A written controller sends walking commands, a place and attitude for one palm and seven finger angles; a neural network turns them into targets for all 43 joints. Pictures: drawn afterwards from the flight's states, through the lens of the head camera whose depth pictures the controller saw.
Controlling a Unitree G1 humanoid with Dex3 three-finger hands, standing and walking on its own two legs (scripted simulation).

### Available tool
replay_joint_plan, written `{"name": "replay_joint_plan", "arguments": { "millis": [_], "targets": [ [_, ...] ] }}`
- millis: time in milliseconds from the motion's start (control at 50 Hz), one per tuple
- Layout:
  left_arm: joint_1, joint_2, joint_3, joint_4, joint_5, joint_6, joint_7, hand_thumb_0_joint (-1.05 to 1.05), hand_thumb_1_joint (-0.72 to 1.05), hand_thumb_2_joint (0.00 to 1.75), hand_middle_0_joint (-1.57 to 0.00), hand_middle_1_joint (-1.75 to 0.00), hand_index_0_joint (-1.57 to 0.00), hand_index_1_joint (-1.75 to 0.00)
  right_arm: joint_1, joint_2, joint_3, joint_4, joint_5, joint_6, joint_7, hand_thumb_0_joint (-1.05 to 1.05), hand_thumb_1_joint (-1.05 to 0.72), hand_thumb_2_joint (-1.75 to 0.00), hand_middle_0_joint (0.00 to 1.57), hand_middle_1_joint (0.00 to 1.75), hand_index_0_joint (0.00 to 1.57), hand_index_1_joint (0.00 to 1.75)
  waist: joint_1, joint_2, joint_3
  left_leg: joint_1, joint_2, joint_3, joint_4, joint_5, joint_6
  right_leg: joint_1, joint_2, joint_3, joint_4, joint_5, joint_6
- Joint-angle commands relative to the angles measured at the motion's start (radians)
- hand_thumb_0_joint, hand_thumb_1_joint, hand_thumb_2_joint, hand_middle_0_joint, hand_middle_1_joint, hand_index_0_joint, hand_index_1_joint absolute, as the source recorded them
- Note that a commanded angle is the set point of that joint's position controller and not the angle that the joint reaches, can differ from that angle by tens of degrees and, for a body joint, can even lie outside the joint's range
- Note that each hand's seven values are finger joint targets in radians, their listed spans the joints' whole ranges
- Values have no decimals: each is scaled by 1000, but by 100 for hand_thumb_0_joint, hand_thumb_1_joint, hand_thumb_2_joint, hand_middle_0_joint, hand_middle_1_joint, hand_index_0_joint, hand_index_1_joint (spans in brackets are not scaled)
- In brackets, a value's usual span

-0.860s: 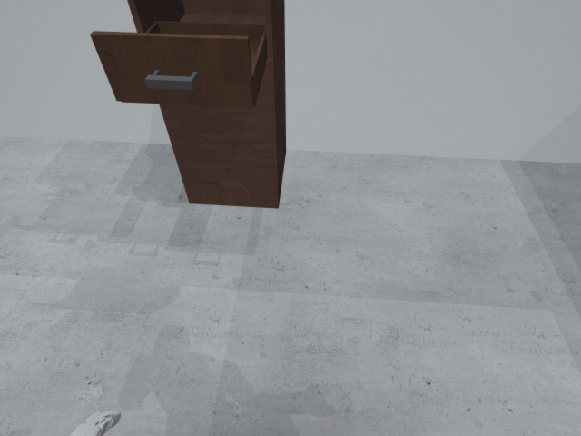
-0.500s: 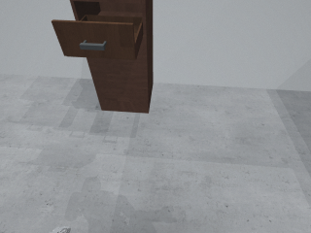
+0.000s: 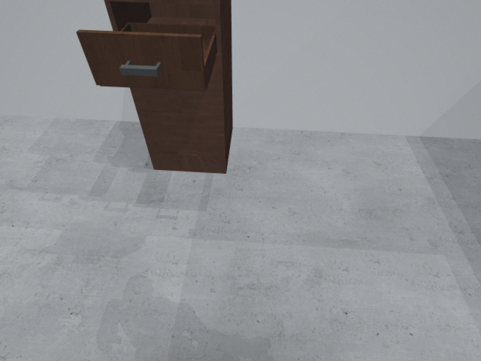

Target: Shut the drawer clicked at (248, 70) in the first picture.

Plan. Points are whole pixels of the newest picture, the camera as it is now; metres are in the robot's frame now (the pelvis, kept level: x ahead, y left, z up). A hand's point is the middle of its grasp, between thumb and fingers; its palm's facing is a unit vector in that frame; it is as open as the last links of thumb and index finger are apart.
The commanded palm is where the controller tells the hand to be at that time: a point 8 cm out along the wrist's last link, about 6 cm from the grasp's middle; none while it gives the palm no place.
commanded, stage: look at it before walking up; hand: left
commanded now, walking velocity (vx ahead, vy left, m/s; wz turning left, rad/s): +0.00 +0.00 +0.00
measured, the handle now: (141, 67) +0.94 +0.38 +0.03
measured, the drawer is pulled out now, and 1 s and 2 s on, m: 0.29 0.29 0.29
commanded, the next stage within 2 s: walk to a spot facing it in 0.58 s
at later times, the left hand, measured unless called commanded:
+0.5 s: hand out of the picture +0.07 +0.25 -0.16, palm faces -0.02 -0.94 -0.33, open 7.4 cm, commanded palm none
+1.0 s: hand out of the picture +0.04 +0.25 -0.19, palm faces +0.16 -0.96 -0.21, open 7.4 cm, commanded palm none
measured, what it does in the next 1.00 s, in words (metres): shifts its weight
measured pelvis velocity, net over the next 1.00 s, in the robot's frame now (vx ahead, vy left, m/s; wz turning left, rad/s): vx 0.05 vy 0.04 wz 0.15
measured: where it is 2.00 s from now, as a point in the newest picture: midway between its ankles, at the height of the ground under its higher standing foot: (211, 335)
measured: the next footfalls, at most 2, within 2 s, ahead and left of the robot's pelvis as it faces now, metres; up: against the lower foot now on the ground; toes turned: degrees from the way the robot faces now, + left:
left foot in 1.04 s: +0.12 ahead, +0.18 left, +0.00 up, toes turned +17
right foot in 1.56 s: +0.44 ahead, +0.03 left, +0.00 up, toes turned +16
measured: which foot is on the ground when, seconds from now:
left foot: down 0.00-0.80, up 0.82-1.00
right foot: down 0.00-1.00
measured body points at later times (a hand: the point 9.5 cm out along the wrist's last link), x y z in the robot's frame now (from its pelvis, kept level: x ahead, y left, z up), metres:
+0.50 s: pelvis +0.01 +0.01 +0.00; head +0.01 +0.01 +0.45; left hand +0.08 +0.30 -0.13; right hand +0.07 -0.29 -0.13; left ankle +0.01 +0.14 -0.74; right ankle +0.01 -0.10 -0.74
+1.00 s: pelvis +0.05 +0.04 -0.01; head +0.05 +0.07 +0.44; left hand +0.03 +0.30 -0.17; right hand +0.11 -0.22 -0.14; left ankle +0.05 +0.15 -0.72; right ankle +0.01 -0.10 -0.74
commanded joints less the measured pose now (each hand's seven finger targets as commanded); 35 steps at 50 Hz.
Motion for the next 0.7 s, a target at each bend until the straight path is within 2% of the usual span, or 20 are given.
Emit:
{"name": "replay_joint_plan", "arguments": {
  "millis": [0, 120, 260, 420, 480, 660, 680],
  "targets": [
    [-53, 212, 40, -71, 2, -26, 10, 0, 90, 90, -20, -30, -20, -30, -53, -194, -35, -63, 4, -25, -16, 0, -90, -90, 20, 30, 20, 30, 3, 4, -20, -20, 83, -86, -72, 38, 51, -24, -127, 139, -112, -16, -16],
    [-56, 210, 40, -73, 4, -26, 10, 0, 90, 90, -20, -30, -20, -30, -43, -189, -36, -60, 4, -25, -15, 0, -90, -90, 20, 30, 20, 30, -1, -7, -26, -19, 85, -93, -75, 47, 52, -21, -126, 134, -112, -11, -14],
    [-50, 206, 39, -71, 4, -26, 9, 0, 90, 90, -20, -30, -20, -30, -50, -193, -37, -62, 5, -27, -15, 0, -90, -90, 20, 30, 20, 30, 3, 6, -20, -16, 86, -93, -78, 50, 54, -30, -127, 133, -111, 0, -12],
    [-48, 207, 38, -68, 4, -28, 10, 0, 90, 90, -20, -30, -20, -30, -57, -194, -38, -62, 7, -29, -15, 0, -90, -90, 20, 30, 20, 30, 0, -2, -56, 7, 92, -94, -73, 100, 55, -2, -127, 122, -93, 76, -11],
    [-46, 207, 39, -65, 3, -31, 11, 0, 90, 90, -20, -30, -20, -30, -62, -198, -38, -60, 7, -33, -17, 0, -90, -90, 20, 30, 20, 30, 2, 16, -81, 28, 96, -89, -68, 153, 56, 18, -131, 117, -81, 141, -11],
    [-46, 211, 38, -62, 4, -31, 12, 0, 90, 90, -20, -30, -20, -30, -78, -199, -37, -60, 8, -30, -18, 0, -90, -90, 20, 30, 20, 30, 1, 2, -57, 35, 96, -82, -74, 162, 53, 15, -134, 117, -89, 173, -10],
    [-18, 156, 28, -49, 2, -25, 15, 0, 90, 90, -20, -30, -20, -30, -59, -142, -24, -49, 5, -23, -15, 0, -90, -90, 20, 30, 20, 30, 3, 1, -67, 26, 90, -78, -64, 133, 48, 26, -138, 104, -88, 129, 0]
  ]
}}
